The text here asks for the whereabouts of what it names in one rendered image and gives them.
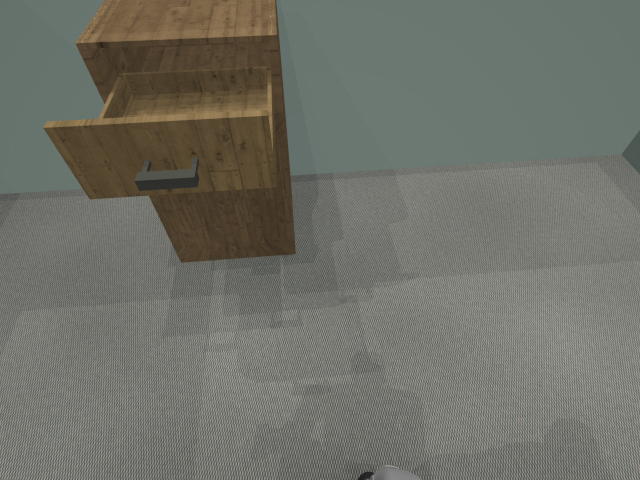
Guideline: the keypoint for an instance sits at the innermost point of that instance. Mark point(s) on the cabinet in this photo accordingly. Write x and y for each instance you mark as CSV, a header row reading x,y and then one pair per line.
x,y
127,36

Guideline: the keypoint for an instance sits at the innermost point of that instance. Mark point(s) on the right robot shin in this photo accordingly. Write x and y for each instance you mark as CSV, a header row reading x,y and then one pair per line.
x,y
386,466

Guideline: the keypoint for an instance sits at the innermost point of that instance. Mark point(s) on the handle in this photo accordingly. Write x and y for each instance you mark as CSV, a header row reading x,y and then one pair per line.
x,y
167,179

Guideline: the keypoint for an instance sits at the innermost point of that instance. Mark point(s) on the drawer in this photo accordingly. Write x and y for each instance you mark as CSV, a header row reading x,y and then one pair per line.
x,y
225,117

